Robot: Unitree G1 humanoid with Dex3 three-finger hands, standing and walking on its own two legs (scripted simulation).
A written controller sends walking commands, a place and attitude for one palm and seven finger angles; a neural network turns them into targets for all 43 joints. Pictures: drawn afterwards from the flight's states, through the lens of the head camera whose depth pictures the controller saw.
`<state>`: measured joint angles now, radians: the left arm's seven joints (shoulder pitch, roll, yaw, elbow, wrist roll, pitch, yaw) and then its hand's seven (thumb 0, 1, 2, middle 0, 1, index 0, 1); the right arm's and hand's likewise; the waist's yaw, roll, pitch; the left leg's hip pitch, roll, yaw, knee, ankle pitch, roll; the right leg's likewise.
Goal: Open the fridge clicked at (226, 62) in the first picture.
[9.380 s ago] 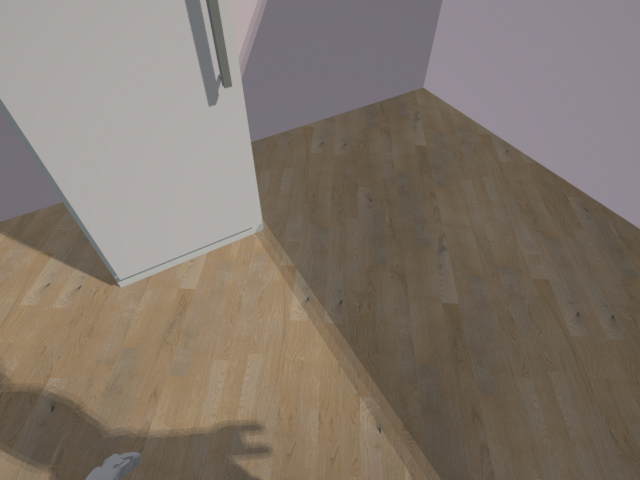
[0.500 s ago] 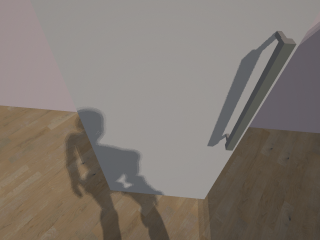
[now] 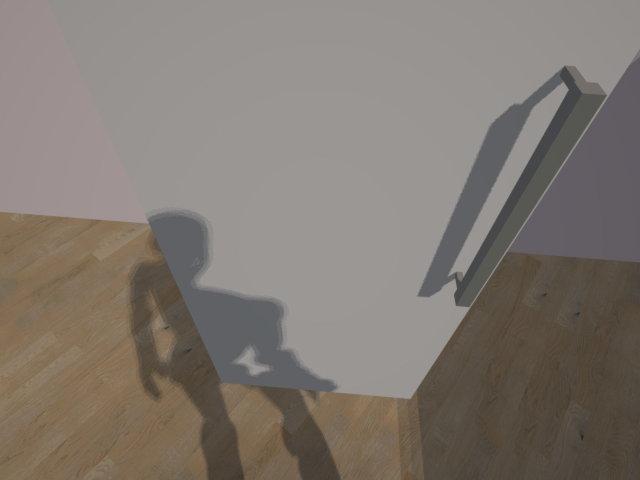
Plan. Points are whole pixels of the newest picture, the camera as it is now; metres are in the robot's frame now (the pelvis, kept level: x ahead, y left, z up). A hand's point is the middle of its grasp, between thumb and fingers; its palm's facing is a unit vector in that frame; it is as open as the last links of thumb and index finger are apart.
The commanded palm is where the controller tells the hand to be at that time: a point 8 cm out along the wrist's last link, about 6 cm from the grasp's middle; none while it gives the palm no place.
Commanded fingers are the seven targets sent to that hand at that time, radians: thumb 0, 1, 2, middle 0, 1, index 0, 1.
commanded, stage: look again from close up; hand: right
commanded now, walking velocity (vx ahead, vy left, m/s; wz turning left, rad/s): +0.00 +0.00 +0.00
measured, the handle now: (503, 213) +0.42 -0.20 +0.12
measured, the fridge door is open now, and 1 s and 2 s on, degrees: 0 0 0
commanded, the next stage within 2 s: raise the hand to about handle height in 0.58 s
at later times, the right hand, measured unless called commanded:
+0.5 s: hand out of the picture +0.02 -0.19 -0.17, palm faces +0.02 +0.97 -0.23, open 7.4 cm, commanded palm none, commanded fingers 0.00 -0.90 -0.90 0.20 0.30 0.20 0.30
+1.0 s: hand (495, 433) +0.19 -0.18 +0.01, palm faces +0.00 +1.00 -0.03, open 8.1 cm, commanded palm +0.12 -0.25 -0.03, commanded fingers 0.00 -0.50 -0.73 0.23 0.56 0.23 0.56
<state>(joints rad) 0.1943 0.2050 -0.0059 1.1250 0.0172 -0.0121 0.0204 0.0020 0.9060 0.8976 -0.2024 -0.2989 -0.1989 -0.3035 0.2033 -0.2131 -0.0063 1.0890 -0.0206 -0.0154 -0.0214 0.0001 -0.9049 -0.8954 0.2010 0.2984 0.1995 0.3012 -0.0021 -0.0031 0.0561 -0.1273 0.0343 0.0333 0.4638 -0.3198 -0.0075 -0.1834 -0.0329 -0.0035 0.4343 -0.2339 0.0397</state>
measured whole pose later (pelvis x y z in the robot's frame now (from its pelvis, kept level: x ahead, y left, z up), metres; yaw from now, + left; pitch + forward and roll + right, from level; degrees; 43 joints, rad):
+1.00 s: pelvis -0.04 +0.00 -0.04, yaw +0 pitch +7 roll -1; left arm 0.15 0.22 0.04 0.63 -0.01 -0.26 0.02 0.01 0.90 0.90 -0.20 -0.30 -0.20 -0.30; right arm 0.29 -0.19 -0.17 0.20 0.24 -0.51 0.27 0.00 -0.73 -0.82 0.21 0.42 0.21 0.42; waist 0.02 0.02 -0.10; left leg -0.56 0.04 0.01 0.90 -0.46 -0.01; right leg -0.60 -0.04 -0.01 0.85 -0.36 0.03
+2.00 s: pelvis -0.03 -0.02 -0.03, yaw -1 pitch +2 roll +2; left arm 0.23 0.25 -0.05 0.59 -0.05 -0.29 0.11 0.01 0.90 0.90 -0.20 -0.30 -0.20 -0.30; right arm 0.13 -0.36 -0.38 0.07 0.35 -0.10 0.37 -0.01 0.42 -0.33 0.30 1.15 0.29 1.15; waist -0.04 -0.04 -0.07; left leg -0.36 0.03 0.05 0.72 -0.40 -0.03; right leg -0.46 -0.04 0.02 0.76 -0.34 0.01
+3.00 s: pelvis -0.03 -0.01 -0.02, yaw -1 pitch +0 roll +1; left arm 0.25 0.26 -0.05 0.62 -0.06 -0.27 0.13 0.01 0.90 0.90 -0.21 -0.30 -0.20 -0.30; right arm -0.04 -0.41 -0.45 0.23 0.34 -0.03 0.44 -0.02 0.50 -0.30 0.30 1.20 0.30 1.20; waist -0.04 -0.05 -0.03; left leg -0.27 0.02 0.05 0.62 -0.35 -0.01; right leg -0.36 -0.05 0.01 0.64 -0.29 0.03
